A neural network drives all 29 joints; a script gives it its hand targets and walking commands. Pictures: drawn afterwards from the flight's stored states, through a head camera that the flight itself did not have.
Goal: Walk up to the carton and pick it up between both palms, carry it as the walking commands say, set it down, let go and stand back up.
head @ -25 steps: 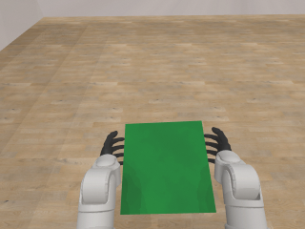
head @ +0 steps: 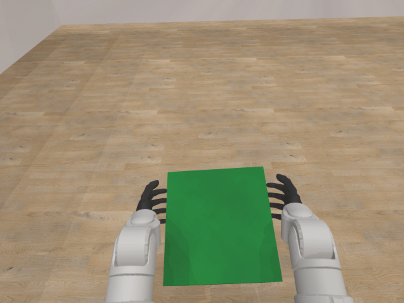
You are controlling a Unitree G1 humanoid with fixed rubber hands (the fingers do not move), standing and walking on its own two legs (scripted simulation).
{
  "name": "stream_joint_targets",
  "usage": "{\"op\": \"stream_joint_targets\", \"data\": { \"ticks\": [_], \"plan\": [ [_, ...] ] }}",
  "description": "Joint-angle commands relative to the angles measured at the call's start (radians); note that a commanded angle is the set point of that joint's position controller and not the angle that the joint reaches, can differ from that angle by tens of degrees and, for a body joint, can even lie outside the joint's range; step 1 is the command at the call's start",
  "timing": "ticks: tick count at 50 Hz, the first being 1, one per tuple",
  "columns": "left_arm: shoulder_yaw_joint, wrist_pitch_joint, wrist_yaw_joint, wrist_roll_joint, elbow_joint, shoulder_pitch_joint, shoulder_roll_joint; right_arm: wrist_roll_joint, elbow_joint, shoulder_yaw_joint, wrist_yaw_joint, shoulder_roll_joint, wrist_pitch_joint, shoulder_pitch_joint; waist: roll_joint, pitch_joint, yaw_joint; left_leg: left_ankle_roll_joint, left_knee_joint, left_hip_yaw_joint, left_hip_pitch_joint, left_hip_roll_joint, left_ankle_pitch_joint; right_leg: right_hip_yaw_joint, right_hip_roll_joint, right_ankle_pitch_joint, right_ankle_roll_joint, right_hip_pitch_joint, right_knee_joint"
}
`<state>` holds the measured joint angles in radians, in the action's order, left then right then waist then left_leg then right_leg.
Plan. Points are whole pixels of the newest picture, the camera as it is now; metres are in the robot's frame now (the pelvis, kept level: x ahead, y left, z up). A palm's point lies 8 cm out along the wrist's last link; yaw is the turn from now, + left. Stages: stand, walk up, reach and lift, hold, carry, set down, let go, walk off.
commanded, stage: carry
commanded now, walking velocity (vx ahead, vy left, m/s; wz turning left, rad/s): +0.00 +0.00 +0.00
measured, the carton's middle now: (219, 232) +0.31 +0.00 -0.06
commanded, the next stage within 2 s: hold in 0.88 s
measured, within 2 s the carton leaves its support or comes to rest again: neither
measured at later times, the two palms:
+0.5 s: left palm (155, 218) +0.28 +0.13 +0.04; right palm (297, 210) +0.30 -0.16 +0.04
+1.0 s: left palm (154, 217) +0.29 +0.13 +0.04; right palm (298, 209) +0.30 -0.16 +0.05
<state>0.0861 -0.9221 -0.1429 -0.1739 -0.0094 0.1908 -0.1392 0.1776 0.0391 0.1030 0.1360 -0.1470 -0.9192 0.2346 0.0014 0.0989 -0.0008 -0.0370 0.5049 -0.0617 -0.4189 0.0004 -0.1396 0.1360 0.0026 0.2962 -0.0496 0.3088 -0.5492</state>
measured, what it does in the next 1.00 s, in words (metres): stands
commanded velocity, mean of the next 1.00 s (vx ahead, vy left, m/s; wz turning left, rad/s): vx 0.00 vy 0.00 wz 0.00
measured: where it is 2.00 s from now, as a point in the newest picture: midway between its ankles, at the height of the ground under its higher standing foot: outside the picture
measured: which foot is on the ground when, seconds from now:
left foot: down 0.00-1.00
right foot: down 0.00-1.00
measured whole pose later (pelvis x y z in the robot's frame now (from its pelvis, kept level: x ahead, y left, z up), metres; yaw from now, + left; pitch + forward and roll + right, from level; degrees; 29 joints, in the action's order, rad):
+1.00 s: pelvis +0.01 -0.02 +0.00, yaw -6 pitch -1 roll +1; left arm 0.17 -0.77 -0.05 -0.21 -0.13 0.17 -0.14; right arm 0.23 0.23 0.11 0.08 -0.15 -0.73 0.26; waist -0.02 0.04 -0.08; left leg -0.01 0.46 0.02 -0.27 0.02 -0.16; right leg 0.05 -0.04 0.29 -0.07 0.21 -0.52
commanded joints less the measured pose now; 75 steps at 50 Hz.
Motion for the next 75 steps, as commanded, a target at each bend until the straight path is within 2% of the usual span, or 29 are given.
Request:
{"op": "stream_joint_targets", "data": {
  "ticks": [1,5,23,28,32,35,39,44,45,46,47,48,49,50,51,52,54,56,58,59,60,61,63,64,65,70,71,74,75],
  "plan": [
    [-0.531,0.101,0.256,0.272,0.079,0.442,-0.965,-0.309,-0.073,-0.556,-0.271,-0.969,0.091,0.403,0.004,0.271,-0.001,-0.021,-0.043,0.135,0.172,-0.13,0.131,-0.147,0.13,-0.094,-0.017,-0.073,0.109],
    [-0.522,0.14,0.268,0.252,0.032,0.442,-0.943,-0.282,-0.015,-0.543,-0.282,-0.947,0.128,0.397,0.001,0.266,-0.002,-0.02,-0.037,0.128,0.169,-0.127,0.137,-0.145,0.134,-0.128,-0.012,-0.083,0.108],
    [-0.571,0.196,0.291,0.255,0.057,0.443,-0.91,-0.266,0.007,-0.571,-0.3,-0.953,0.185,0.369,-0.011,0.263,-0.001,-0.015,-0.033,0.118,0.168,-0.125,0.13,-0.146,0.136,-0.231,-0.004,-0.121,0.099],
    [-0.564,0.196,0.295,0.244,0.027,0.445,-0.91,-0.266,0.01,-0.574,-0.304,-0.948,0.19,0.395,-0.008,0.241,0.0,-0.01,-0.036,0.12,0.154,-0.121,0.075,-0.16,0.139,-0.201,-0.003,-0.112,0.115],
    [-0.567,0.196,0.295,0.244,0.03,0.455,-0.91,-0.259,0.036,-0.564,-0.306,-0.951,0.188,0.366,0.007,0.242,0.002,-0.009,-0.043,0.123,0.158,-0.122,0.089,-0.152,0.135,-0.191,-0.004,-0.115,0.111],
    [-0.56,0.199,0.297,0.239,0.023,0.463,-0.912,-0.264,0.026,-0.576,-0.307,-0.96,0.192,0.397,-0.013,0.245,0.001,-0.009,-0.036,0.124,0.148,-0.119,0.084,-0.156,0.135,-0.21,-0.002,-0.126,0.114],
    [-0.562,0.201,0.297,0.236,0.016,0.472,-0.913,-0.259,0.037,-0.572,-0.309,-0.961,0.196,0.39,0.008,0.251,0.0,-0.007,-0.032,0.123,0.155,-0.118,0.091,-0.158,0.134,-0.227,-0.003,-0.126,0.108],
    [-0.553,0.201,0.299,0.227,-0.007,0.473,-0.919,-0.254,0.044,-0.567,-0.311,-0.962,0.197,0.401,-0.007,0.252,0.0,-0.008,-0.034,0.125,0.149,-0.121,0.09,-0.153,0.131,-0.222,-0.002,-0.134,0.109],
    [-0.446,0.238,0.336,0.225,-0.016,0.425,-0.932,-0.221,0.107,-0.559,-0.31,-1.084,0.214,0.308,-0.098,0.311,-0.07,-0.013,-0.032,0.167,0.366,0.091,0.236,-0.325,0.003,-0.496,0.067,-0.216,0.118],
    [-0.425,0.241,0.34,0.207,0.009,0.407,-0.907,-0.227,0.091,-0.575,-0.306,-1.102,0.223,0.328,-0.124,0.311,-0.079,-0.009,-0.029,0.174,0.406,0.078,0.27,-0.336,0.012,-0.584,0.077,-0.201,0.114],
    [-0.412,0.248,0.343,0.197,0.025,0.463,-0.895,-0.232,0.109,-0.571,-0.312,-1.123,0.232,0.414,-0.115,0.275,-0.098,-0.009,-0.026,0.188,0.387,0.075,0.257,-0.338,0.009,-0.531,0.077,-0.171,0.12],
    [-0.421,0.252,0.349,0.2,0.033,0.554,-0.88,-0.21,0.146,-0.529,-0.315,-1.1,0.241,0.442,-0.092,0.228,-0.085,-0.005,-0.034,0.189,0.371,0.08,0.211,-0.329,-0.003,-0.406,0.063,-0.144,0.141],
    [-0.431,0.251,0.354,0.201,0.039,0.574,-0.89,-0.216,0.154,-0.537,-0.316,-1.103,0.248,0.446,-0.044,0.206,-0.099,0.006,-0.041,0.18,0.341,0.083,0.211,-0.329,-0.011,-0.388,0.055,-0.176,0.148],
    [-0.442,0.25,0.357,0.209,0.07,0.612,-0.89,-0.21,0.16,-0.526,-0.316,-1.107,0.254,0.456,-0.037,0.218,-0.111,0.012,-0.043,0.172,0.339,0.085,0.208,-0.333,-0.022,-0.343,0.051,-0.2,0.154],
    [-0.442,0.24,0.36,0.205,0.069,0.602,-0.902,-0.211,0.181,-0.541,-0.323,-1.12,0.256,0.449,-0.012,0.221,-0.139,0.024,-0.053,0.165,0.352,0.081,0.217,-0.329,-0.025,-0.361,0.048,-0.215,0.16],
    [-0.446,0.228,0.368,0.206,0.048,0.597,-0.911,-0.21,0.185,-0.538,-0.322,-1.127,0.259,0.476,-0.025,0.227,-0.128,0.028,-0.046,0.162,0.392,0.086,0.192,-0.328,-0.028,-0.327,0.054,-0.188,0.17],
    [-0.421,0.207,0.372,0.191,0.001,0.571,-0.929,-0.196,0.218,-0.528,-0.332,-1.12,0.256,0.492,-0.025,0.208,-0.16,0.042,-0.066,0.157,0.421,0.084,0.169,-0.315,-0.039,-0.279,0.052,-0.177,0.186],
    [-0.399,0.187,0.375,0.175,-0.062,0.596,-0.94,-0.172,0.272,-0.471,-0.339,-1.091,0.25,0.533,-0.008,0.148,-0.144,0.049,-0.082,0.147,0.439,0.081,0.086,-0.318,-0.037,-0.169,0.04,-0.13,0.204],
    [-0.377,0.171,0.376,0.163,-0.128,0.592,-0.965,-0.147,0.316,-0.413,-0.35,-1.054,0.247,0.543,0.003,0.086,-0.112,0.059,-0.106,0.15,0.47,0.07,0.047,-0.315,-0.04,-0.112,0.024,-0.092,0.223],
    [-0.369,0.162,0.377,0.16,-0.155,0.612,-0.978,-0.134,0.353,-0.378,-0.356,-1.04,0.241,0.548,0.036,0.051,-0.1,0.064,-0.12,0.149,0.465,0.065,0.02,-0.313,-0.044,-0.069,0.013,-0.086,0.231],
    [-0.368,0.162,0.376,0.161,-0.169,0.625,-0.989,-0.125,0.361,-0.361,-0.362,-1.026,0.242,0.565,0.019,0.048,-0.086,0.067,-0.13,0.152,0.486,0.062,0.014,-0.31,-0.049,-0.057,0.01,-0.077,0.24],
    [-0.361,0.157,0.374,0.158,-0.182,0.636,-1.006,-0.122,0.374,-0.344,-0.369,-1.015,0.241,0.578,0.041,0.039,-0.084,0.075,-0.142,0.152,0.499,0.059,0.008,-0.307,-0.052,-0.052,0.004,-0.078,0.242],
    [-0.364,0.163,0.366,0.168,-0.184,0.674,-1.028,-0.124,0.384,-0.333,-0.385,-1.008,0.248,0.607,0.032,0.06,-0.081,0.081,-0.153,0.169,0.537,0.043,0.02,-0.304,-0.057,-0.068,-0.001,-0.071,0.238],
    [-0.361,0.161,0.36,0.168,-0.193,0.663,-1.045,-0.131,0.38,-0.339,-0.393,-1.004,0.249,0.61,0.048,0.068,-0.094,0.085,-0.165,0.174,0.554,0.036,0.043,-0.299,-0.063,-0.102,-0.003,-0.088,0.237],
    [-0.374,0.161,0.354,0.175,-0.199,0.671,-1.072,-0.129,0.381,-0.331,-0.402,-0.986,0.253,0.619,0.059,0.081,-0.079,0.093,-0.17,0.187,0.581,0.025,0.043,-0.29,-0.07,-0.116,-0.007,-0.079,0.229],
    [-0.37,0.17,0.323,0.177,-0.209,0.647,-1.125,-0.161,0.334,-0.375,-0.44,-0.964,0.275,0.688,0.086,0.133,-0.123,0.1,-0.187,0.218,0.635,-0.012,0.06,-0.277,-0.086,-0.141,-0.007,-0.087,0.213],
    [-0.37,0.171,0.32,0.178,-0.219,0.651,-1.136,-0.155,0.336,-0.365,-0.444,-0.954,0.277,0.688,0.081,0.127,-0.113,0.101,-0.19,0.228,0.642,-0.019,0.053,-0.273,-0.089,-0.134,-0.007,-0.077,0.213],
    [-0.349,0.174,0.31,0.175,-0.225,0.654,-1.144,-0.17,0.338,-0.381,-0.46,-0.953,0.282,0.723,0.071,0.138,-0.148,0.094,-0.189,0.229,0.642,-0.027,0.032,-0.274,-0.087,-0.108,-0.005,-0.07,0.21],
    [-0.343,0.172,0.312,0.173,-0.242,0.653,-1.137,-0.163,0.339,-0.375,-0.459,-0.947,0.281,0.727,0.062,0.124,-0.139,0.09,-0.191,0.223,0.637,-0.024,0.017,-0.275,-0.083,-0.1,-0.006,-0.065,0.215]
  ]
}}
